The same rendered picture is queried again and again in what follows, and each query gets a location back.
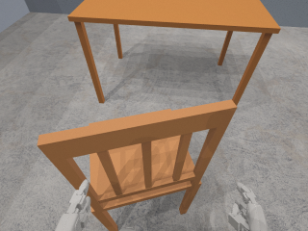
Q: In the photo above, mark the robot left hand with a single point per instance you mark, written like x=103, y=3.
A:
x=77, y=215

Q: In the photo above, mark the chair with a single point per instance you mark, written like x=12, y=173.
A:
x=139, y=157

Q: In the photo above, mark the robot right hand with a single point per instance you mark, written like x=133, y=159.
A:
x=252, y=217

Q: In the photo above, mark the table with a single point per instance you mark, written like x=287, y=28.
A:
x=221, y=15

